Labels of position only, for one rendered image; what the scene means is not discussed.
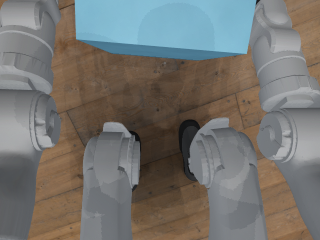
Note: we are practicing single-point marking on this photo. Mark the robot left forearm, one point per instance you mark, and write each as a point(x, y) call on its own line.
point(27, 41)

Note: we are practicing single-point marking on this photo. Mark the right robot upper arm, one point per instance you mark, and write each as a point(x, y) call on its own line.
point(291, 138)

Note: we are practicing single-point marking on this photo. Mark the robot right thigh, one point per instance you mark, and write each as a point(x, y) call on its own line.
point(221, 164)

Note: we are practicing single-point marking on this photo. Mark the robot right forearm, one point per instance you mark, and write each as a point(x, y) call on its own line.
point(279, 62)

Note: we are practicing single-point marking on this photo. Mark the robot left shin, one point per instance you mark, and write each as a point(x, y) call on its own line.
point(89, 153)

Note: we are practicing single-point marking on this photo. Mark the left robot upper arm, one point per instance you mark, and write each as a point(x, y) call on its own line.
point(29, 123)

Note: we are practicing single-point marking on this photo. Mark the carton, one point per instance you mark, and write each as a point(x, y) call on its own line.
point(174, 29)

